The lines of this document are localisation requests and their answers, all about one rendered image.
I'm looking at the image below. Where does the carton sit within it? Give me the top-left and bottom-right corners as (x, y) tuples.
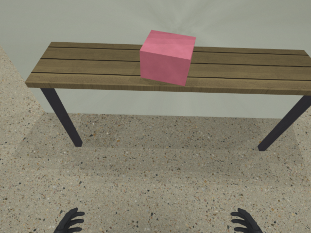
(139, 30), (196, 86)

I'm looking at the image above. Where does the robot left hand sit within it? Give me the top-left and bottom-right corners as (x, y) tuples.
(53, 207), (85, 233)

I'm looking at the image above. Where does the table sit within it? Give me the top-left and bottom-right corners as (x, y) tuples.
(25, 42), (311, 151)

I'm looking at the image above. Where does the robot right hand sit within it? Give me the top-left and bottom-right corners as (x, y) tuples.
(230, 208), (263, 233)

